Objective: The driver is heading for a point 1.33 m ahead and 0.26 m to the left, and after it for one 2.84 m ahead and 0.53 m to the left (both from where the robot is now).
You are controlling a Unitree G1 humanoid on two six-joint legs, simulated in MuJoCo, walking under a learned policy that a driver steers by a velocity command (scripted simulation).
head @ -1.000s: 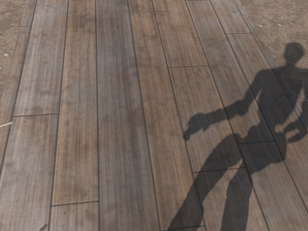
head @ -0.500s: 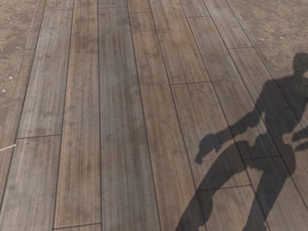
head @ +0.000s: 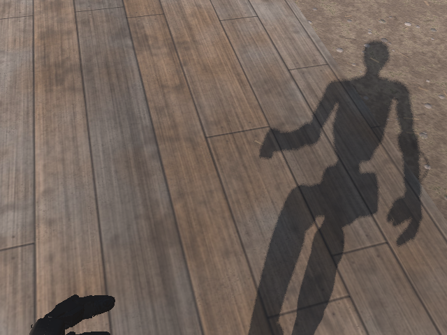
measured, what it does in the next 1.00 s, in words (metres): walks ahead: right foot, then left foot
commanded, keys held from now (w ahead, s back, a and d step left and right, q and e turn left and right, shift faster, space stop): w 1.00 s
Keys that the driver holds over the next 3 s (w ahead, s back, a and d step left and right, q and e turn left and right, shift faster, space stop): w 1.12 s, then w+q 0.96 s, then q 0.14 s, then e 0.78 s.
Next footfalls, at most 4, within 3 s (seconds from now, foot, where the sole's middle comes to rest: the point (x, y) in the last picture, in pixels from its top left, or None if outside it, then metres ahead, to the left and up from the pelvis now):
0.10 right None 0.25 -0.13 -0.77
0.62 left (161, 312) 0.54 0.12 -0.77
1.16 right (230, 220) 0.83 -0.12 -0.77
1.70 left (150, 166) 1.09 0.16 -0.77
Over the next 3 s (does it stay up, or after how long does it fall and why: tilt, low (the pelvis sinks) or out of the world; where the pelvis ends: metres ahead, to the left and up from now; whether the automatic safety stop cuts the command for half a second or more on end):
stays up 1.34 0.11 0.00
